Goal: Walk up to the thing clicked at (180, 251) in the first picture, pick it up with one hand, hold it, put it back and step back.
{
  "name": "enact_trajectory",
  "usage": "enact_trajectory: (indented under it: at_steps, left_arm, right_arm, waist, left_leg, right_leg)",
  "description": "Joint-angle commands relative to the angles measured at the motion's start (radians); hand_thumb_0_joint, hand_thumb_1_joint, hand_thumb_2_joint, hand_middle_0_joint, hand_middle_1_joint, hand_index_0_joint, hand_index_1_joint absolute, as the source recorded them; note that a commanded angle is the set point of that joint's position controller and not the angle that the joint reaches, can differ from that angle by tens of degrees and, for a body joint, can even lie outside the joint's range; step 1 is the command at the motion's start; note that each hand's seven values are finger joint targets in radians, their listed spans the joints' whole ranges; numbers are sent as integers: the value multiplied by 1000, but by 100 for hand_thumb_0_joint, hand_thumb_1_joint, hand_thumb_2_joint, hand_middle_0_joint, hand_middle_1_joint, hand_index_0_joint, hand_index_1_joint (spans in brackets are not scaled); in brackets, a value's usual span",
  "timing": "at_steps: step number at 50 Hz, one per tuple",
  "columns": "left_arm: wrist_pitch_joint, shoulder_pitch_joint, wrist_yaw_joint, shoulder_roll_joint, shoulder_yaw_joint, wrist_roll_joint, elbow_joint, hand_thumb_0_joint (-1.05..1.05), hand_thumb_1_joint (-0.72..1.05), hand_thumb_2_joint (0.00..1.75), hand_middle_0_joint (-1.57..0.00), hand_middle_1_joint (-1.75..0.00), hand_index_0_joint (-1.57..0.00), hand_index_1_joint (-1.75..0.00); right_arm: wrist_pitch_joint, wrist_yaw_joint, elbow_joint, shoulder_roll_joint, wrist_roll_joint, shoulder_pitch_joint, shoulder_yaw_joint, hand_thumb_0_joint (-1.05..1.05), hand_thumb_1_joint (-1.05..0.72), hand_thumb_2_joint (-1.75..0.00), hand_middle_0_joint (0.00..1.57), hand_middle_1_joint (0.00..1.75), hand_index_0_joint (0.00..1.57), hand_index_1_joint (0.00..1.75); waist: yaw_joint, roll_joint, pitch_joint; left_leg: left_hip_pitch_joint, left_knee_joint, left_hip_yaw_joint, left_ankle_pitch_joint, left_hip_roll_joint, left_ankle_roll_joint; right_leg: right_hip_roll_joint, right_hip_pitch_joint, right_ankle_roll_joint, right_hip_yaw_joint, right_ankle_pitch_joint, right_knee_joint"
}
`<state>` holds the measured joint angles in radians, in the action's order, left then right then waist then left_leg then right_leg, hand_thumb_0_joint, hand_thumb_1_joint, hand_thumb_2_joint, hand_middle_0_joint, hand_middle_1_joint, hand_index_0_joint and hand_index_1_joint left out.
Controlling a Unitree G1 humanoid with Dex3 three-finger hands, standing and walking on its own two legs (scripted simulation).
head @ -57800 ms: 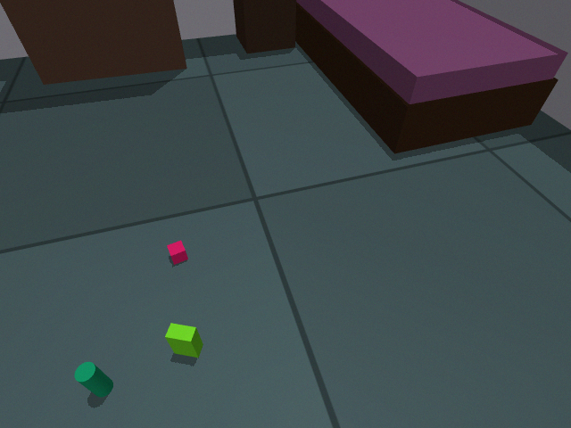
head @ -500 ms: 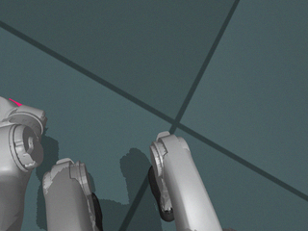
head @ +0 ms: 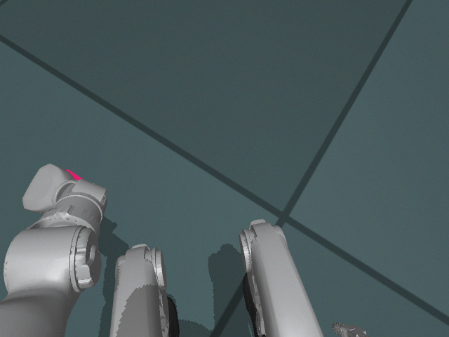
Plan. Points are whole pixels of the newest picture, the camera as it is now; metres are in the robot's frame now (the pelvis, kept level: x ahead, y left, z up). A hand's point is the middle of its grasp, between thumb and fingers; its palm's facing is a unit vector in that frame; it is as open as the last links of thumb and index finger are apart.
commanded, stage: lift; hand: left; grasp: from above
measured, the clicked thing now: (76, 194) +0.44 +0.24 -0.12
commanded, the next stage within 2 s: hold in 1.16 s
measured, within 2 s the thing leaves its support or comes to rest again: neither
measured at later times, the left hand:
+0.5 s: hand (20, 196) +0.37 +0.21 +0.09, palm faces -0.19 -0.39 -0.90, open 9.5 cm
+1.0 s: hand out of the picture +0.38 +0.20 +0.20, palm faces -0.17 -0.40 -0.90, open 9.3 cm
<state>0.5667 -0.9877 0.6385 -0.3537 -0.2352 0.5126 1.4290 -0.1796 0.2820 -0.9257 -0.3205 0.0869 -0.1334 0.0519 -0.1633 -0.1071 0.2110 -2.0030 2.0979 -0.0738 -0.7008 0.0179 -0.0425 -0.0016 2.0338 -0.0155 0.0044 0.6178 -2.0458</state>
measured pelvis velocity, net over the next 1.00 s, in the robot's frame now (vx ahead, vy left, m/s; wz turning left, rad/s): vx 0.06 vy -0.02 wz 0.02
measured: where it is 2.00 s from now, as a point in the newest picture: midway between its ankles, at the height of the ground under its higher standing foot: outside the picture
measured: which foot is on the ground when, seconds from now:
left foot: down 0.00-1.00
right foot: down 0.00-1.00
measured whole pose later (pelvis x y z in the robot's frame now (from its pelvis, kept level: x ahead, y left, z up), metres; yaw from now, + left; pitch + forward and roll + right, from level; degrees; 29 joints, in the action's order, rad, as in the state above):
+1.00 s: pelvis +0.06 -0.02 +0.27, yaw +1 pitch +17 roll +0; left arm 0.85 -0.67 0.63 -0.10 -0.01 0.40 1.13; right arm -0.14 0.11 -0.91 -0.25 0.01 -0.18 0.03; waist -0.06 -0.06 0.17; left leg -0.87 1.07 -0.03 -0.49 0.05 -0.05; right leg 0.01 0.91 0.01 0.01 0.45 -1.06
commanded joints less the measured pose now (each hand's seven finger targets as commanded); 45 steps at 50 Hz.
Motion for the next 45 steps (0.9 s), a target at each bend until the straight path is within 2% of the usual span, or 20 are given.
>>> enact_trajectory:
  at_steps: [1,3,4,5,7,9,11,12,14,17,19,20,22,24,26,33,36,39,41,45]
  left_arm:
    - [32,-274,1,-182,88,39,-188,0,68,61,-112,-49,-111,-51]
    - [53,-246,-7,-179,101,40,-237,0,69,63,-113,-49,-111,-51]
    - [64,-248,-10,-148,119,37,-282,0,69,65,-113,-49,-111,-52]
    - [76,-231,-8,-162,120,36,-300,0,67,64,-112,-49,-110,-52]
    - [99,-211,-18,-111,151,24,-360,0,67,65,-112,-49,-110,-52]
    - [117,-207,-20,-120,148,22,-408,0,64,65,-109,-51,-107,-54]
    - [140,-155,-21,-42,189,5,-418,0,63,66,-109,-52,-107,-54]
    - [146,-160,-19,-64,187,6,-455,0,62,65,-109,-51,-106,-54]
    - [165,-128,-12,-17,207,-3,-447,0,63,66,-109,-51,-107,-54]
    - [186,-96,-3,-39,201,8,-452,0,62,64,-108,-51,-106,-54]
    - [201,-89,-5,26,226,5,-440,0,63,67,-107,-55,-105,-57]
    - [205,-65,-5,4,223,19,-432,0,62,65,-107,-56,-105,-58]
    - [212,-43,4,19,230,2,-394,0,65,64,-110,-53,-108,-56]
    - [213,-48,4,27,238,4,-395,0,69,62,-111,-56,-110,-57]
    - [217,-51,7,75,260,-10,-400,0,70,62,-111,-56,-110,-57]
    - [238,-29,39,65,241,-32,-405,0,73,57,-109,-60,-110,-60]
    - [250,-24,40,89,241,-51,-416,0,75,63,-111,-64,-112,-64]
    - [258,-46,41,73,237,-66,-449,0,74,67,-109,-69,-110,-69]
    - [267,-36,42,58,228,-67,-441,0,74,65,-108,-71,-109,-69]
    - [284,-24,35,81,234,-64,-426,0,75,66,-107,-72,-109,-71]
  right_arm:
    - [-7,-50,56,-197,-24,-139,48,0,-90,-90,20,30,20,30]
    - [-2,-73,81,-187,-33,-123,40,0,-90,-90,20,30,20,30]
    - [-1,-85,87,-174,-36,-119,33,0,-90,-90,20,30,20,30]
    - [2,-97,97,-180,-41,-106,30,0,-90,-90,20,30,20,30]
    - [3,-121,112,-164,-52,-82,24,0,-90,-90,20,30,20,30]
    - [0,-141,119,-161,-65,-67,14,0,-90,-90,20,30,20,30]
    - [-1,-156,126,-139,-71,-58,6,0,-90,-90,20,30,20,30]
    - [1,-163,128,-148,-74,-45,8,0,-90,-90,20,30,20,30]
    - [2,-176,124,-123,-77,-44,-4,0,-90,-90,20,30,20,30]
    - [1,-192,112,-118,-86,-30,-4,0,-90,-90,20,30,20,30]
    - [-4,-202,106,-102,-91,-38,-10,0,-90,-90,20,30,20,30]
    - [-6,-205,97,-102,-94,-31,-11,0,-90,-90,20,30,20,30]
    - [-10,-206,83,-87,-89,-20,-7,0,-90,-90,20,30,20,30]
    - [-21,-210,86,-86,-89,-13,-7,0,-90,-91,20,30,20,30]
    - [-23,-210,75,-66,-89,-19,-9,0,-90,-90,20,30,20,30]
    - [-26,-201,84,-54,-81,-11,4,0,-90,-90,20,30,20,30]
    - [-20,-193,90,-54,-78,-23,6,0,-90,-90,20,30,20,30]
    - [-16,-187,100,-60,-73,-34,6,0,-90,-90,20,30,20,30]
    - [-12,-184,99,-57,-70,-31,11,0,-90,-90,20,30,20,30]
    - [-1,-181,107,-60,-74,-47,18,0,-90,-90,20,30,20,30]
  waist:
    - [-24,-6,612]
    - [-13,3,617]
    - [-14,2,626]
    - [-3,9,632]
    - [-3,12,615]
    - [17,17,630]
    - [10,45,595]
    - [21,29,607]
    - [24,44,563]
    - [45,35,524]
    - [34,67,499]
    - [37,75,481]
    - [53,59,412]
    - [52,60,405]
    - [48,59,373]
    - [76,74,340]
    - [70,97,356]
    - [80,118,368]
    - [91,126,352]
    - [91,155,362]
  left_leg:
    - [426,-326,49,81,-27,41]
    - [459,-373,49,82,-26,39]
    - [478,-396,52,92,-25,37]
    - [498,-418,52,87,-25,36]
    - [560,-472,45,80,-20,32]
    - [597,-516,48,95,-18,33]
    - [625,-554,53,96,-16,32]
    - [669,-573,58,100,-15,29]
    - [691,-615,64,122,-14,30]
    - [791,-695,60,149,-10,28]
    - [833,-734,58,180,-8,32]
    - [855,-759,55,184,-7,33]
    - [880,-795,65,182,-9,32]
    - [936,-838,60,191,-8,31]
    - [966,-866,68,216,-12,31]
    - [1094,-964,86,318,-16,30]
    - [1149,-998,92,374,-16,29]
    - [1176,-1023,101,417,-22,31]
    - [1192,-1046,109,429,-23,32]
    - [1250,-1100,110,470,-26,32]
  right_leg:
    - [19,-459,30,56,-46,363]
    - [18,-516,29,49,-45,403]
    - [17,-546,28,47,-60,421]
    - [21,-571,29,44,-47,449]
    - [23,-593,31,45,-36,492]
    - [27,-659,31,37,-46,536]
    - [32,-707,31,30,-43,584]
    - [34,-726,33,26,-42,612]
    - [34,-794,31,15,-65,657]
    - [31,-847,36,23,-104,716]
    - [31,-900,33,22,-148,752]
    - [33,-923,33,22,-148,777]
    - [33,-946,38,11,-133,829]
    - [33,-985,38,9,-133,867]
    - [34,-1024,37,0,-150,910]
    - [31,-1181,35,-12,-250,1024]
    - [29,-1252,29,-10,-317,1054]
    - [31,-1322,20,-16,-362,1100]
    - [30,-1352,17,-22,-383,1128]
    - [23,-1424,12,-17,-476,1156]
